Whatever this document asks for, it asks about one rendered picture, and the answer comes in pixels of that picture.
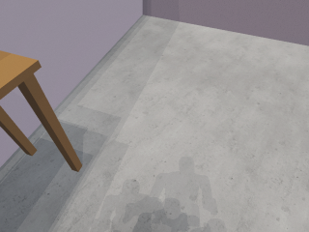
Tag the table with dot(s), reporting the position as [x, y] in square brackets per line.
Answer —
[18, 71]

